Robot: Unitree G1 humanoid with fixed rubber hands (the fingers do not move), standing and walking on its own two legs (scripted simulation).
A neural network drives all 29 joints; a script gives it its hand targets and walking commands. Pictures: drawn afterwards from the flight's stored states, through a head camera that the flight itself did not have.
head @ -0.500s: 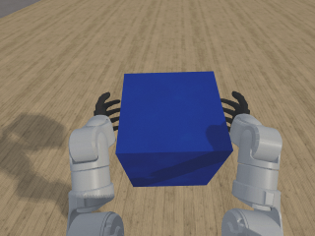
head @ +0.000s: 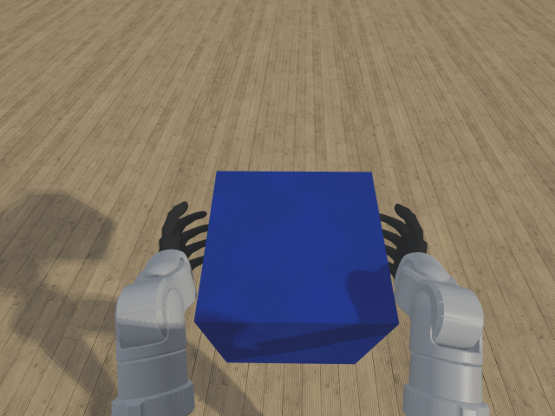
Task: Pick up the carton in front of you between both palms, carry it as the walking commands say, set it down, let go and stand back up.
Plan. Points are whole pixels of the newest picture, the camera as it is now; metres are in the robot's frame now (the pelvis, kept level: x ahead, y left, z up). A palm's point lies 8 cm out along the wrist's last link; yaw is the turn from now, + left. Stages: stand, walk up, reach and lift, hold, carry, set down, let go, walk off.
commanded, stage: carry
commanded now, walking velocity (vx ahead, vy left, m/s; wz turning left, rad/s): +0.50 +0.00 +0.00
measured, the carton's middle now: (292, 276) +0.32 +0.00 +0.03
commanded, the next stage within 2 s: none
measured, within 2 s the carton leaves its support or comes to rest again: neither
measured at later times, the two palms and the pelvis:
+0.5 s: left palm (186, 150) +0.55 +0.19 +0.08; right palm (351, 148) +0.55 -0.11 +0.09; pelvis +0.33 +0.03 -0.02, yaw +0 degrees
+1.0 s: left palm (218, 74) +0.83 +0.16 +0.09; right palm (342, 79) +0.84 -0.14 +0.08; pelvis +0.61 +0.02 -0.01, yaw +0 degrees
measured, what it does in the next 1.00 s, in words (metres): walks ahead: right foot, then left foot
